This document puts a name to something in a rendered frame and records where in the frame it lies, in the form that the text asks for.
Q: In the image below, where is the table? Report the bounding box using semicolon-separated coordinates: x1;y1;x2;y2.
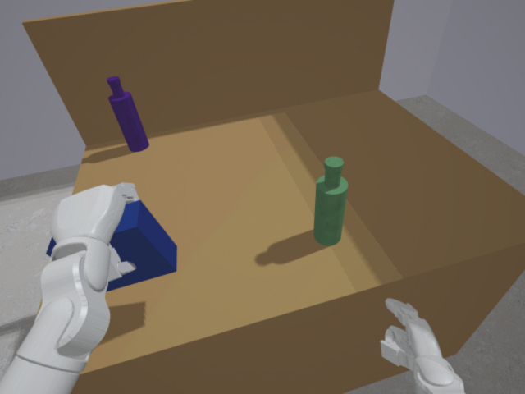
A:
22;0;525;394

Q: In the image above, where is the sponge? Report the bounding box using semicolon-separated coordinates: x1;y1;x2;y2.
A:
46;200;177;292

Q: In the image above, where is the robot left forearm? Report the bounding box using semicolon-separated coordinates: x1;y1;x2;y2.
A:
0;236;111;394

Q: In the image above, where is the left robot hand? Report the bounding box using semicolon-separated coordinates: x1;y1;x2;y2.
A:
50;182;140;282

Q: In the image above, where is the robot right forearm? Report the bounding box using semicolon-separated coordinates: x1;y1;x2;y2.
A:
413;354;466;394

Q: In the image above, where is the right robot hand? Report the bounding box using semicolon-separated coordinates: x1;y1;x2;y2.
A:
381;298;443;371

